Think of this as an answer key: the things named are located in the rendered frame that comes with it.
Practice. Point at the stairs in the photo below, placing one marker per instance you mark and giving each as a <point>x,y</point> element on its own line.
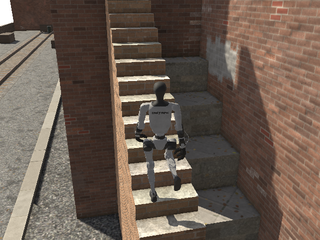
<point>135,65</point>

